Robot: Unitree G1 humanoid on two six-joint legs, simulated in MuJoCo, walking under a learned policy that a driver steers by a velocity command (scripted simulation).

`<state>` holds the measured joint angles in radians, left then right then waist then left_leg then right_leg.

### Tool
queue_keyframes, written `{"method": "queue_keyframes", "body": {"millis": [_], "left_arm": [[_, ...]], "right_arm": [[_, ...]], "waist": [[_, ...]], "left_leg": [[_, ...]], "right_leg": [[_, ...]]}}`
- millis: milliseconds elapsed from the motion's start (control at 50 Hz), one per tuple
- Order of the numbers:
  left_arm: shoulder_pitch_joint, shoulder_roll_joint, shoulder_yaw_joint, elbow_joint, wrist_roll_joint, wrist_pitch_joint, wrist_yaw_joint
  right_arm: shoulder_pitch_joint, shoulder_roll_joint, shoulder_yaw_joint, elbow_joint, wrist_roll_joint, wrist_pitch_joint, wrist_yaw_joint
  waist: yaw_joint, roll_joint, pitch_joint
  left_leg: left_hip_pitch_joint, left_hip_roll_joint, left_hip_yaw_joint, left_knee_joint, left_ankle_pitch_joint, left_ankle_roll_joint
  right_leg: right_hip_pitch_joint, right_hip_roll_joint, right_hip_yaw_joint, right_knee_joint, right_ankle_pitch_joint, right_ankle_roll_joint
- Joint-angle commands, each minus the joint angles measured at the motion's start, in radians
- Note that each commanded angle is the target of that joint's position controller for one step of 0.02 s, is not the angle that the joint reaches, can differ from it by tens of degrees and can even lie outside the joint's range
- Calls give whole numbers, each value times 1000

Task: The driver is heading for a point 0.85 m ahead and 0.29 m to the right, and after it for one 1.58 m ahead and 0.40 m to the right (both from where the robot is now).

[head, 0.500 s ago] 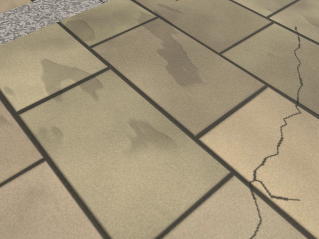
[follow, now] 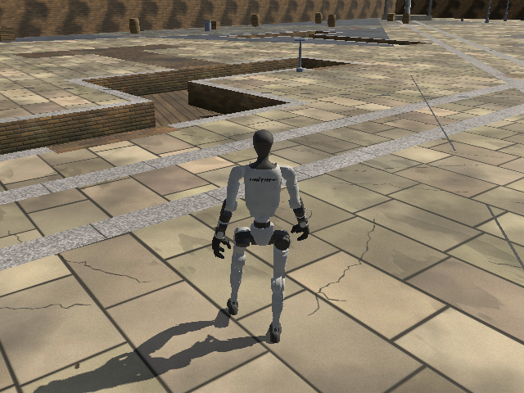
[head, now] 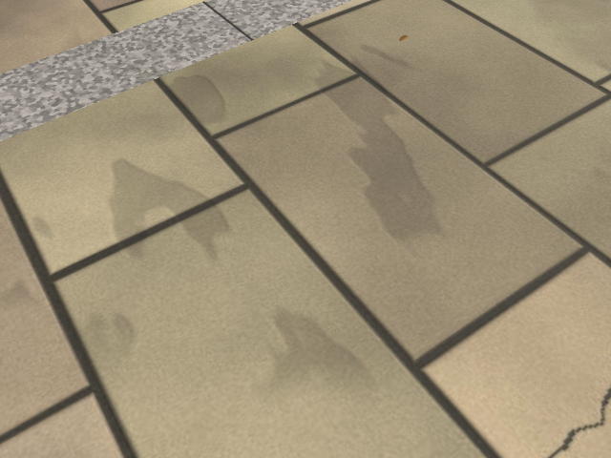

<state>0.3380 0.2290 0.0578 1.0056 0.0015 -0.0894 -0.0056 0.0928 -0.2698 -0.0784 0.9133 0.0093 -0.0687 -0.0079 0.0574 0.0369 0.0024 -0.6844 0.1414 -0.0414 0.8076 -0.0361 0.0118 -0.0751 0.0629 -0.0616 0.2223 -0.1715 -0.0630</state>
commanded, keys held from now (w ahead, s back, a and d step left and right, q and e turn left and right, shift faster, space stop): w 0.02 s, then w+e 0.98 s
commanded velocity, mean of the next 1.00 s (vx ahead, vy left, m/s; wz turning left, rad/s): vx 0.50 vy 0.00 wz -0.45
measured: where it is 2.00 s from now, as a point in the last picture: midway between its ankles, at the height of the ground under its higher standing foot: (476, 269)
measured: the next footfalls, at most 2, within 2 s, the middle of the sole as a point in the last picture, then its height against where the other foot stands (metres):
left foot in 0.22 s outside the picture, level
right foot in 0.76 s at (413, 448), level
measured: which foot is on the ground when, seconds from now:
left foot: up 0.00-0.20, down 0.22-0.74, up 0.76-1.00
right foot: down 0.00-0.24, up 0.26-0.74, down 0.76-1.00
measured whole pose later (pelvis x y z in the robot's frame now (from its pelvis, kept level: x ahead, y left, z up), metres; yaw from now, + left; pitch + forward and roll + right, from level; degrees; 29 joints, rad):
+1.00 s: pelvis +0.53 -0.08 +0.00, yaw -29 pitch +2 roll +1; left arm 0.31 0.25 0.08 0.81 -0.01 -0.06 -0.01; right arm 0.06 -0.29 -0.08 0.81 -0.01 -0.11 -0.01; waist 0.04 0.03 0.04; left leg -0.63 0.11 -0.07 0.94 -0.21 -0.04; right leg -0.20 0.11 0.05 0.35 -0.17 -0.10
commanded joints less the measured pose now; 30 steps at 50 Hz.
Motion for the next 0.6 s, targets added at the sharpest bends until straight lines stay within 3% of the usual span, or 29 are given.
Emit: {"method": "queue_keyframes", "body": {"millis": [20,80,120,160,180,200,220,240,260,280,300,320,340,380,440,520,600], "left_arm": [[-7,161,28,-45,-9,-11,12],[61,162,30,-16,-18,1,13],[73,173,36,-9,-23,12,18],[56,189,44,-12,-25,21,22],[35,197,47,-18,-25,25,23],[17,182,42,-27,-24,28,22],[5,139,25,-51,-13,28,21],[125,18,-6,-69,-12,13,18],[117,66,2,-60,-28,-4,14],[34,148,27,-81,-52,-9,14],[-21,149,29,-94,-53,-6,19],[-46,139,35,-99,-44,2,24],[-30,120,42,-96,-39,17,25],[-13,74,40,-102,-39,44,22],[-67,75,47,-137,-30,63,22],[-168,67,42,-176,-23,55,-2],[-314,52,25,-237,-20,53,-29]], "right_arm": [[-84,-28,2,-62,2,-10,10],[-179,-31,9,-97,7,-18,23],[-207,-43,10,-116,10,-29,35],[-167,-76,1,-115,12,-40,40],[-107,-98,-9,-101,12,-45,39],[25,-136,-30,-63,8,-48,33],[214,-198,-52,-22,-9,-52,23],[327,-296,-76,0,-21,-42,18],[334,-214,-51,-1,-15,-37,21],[250,-150,-31,-14,-9,-38,17],[174,-112,-18,-29,-9,-38,15],[111,-79,-9,-31,-13,-39,17],[74,-57,-2,-30,-21,-44,18],[54,-56,-6,-21,-25,-47,17],[79,-91,-18,-5,-29,-53,2],[109,-118,-24,1,-28,-45,-14],[178,-148,-34,13,-12,-27,-22]], "waist": [[-9,-93,54],[20,-87,84],[16,-97,92],[-21,-118,68],[-60,-131,35],[-125,-122,-45],[-197,-73,-195],[-164,175,-360],[-175,230,-418],[-165,158,-256],[-143,100,-157],[-113,67,-83],[-78,89,-44],[-48,89,-14],[-42,41,19],[-63,19,45],[-116,-6,95]], "left_leg": [[28,-24,32,-145,136,-6],[26,-49,31,-237,118,-8],[35,-59,17,-288,74,1],[123,-77,16,-322,16,15],[220,-99,33,-335,-13,27],[407,-119,53,-351,-20,50],[712,-11,-43,-295,-6,102],[1104,251,-448,-349,-142,240],[1102,291,-664,-481,-268,265],[972,260,-520,-501,-330,212],[825,227,-389,-527,-310,177],[685,190,-289,-570,-260,158],[589,156,-200,-606,-213,141],[504,139,-97,-656,-144,144],[508,142,8,-687,-36,161],[552,120,137,-697,37,144],[649,144,210,-686,65,136]], "right_leg": [[-48,-248,122,-122,179,-130],[19,-271,148,-84,176,-134],[69,-299,175,-37,193,-129],[90,-320,207,18,245,-113],[84,-312,207,78,341,-100],[50,-263,179,216,451,-75],[-108,-199,135,476,338,-39],[-498,-38,50,865,-87,40],[-611,-37,179,1028,-421,36],[-692,-93,190,1096,-368,23],[-691,-145,161,1085,-280,14],[-651,-177,152,1034,-208,13],[-592,-205,161,989,-158,11],[-540,-222,154,955,-113,12],[-611,-225,166,875,1,27],[-623,-207,129,659,186,37],[-634,-190,55,503,205,23]]}}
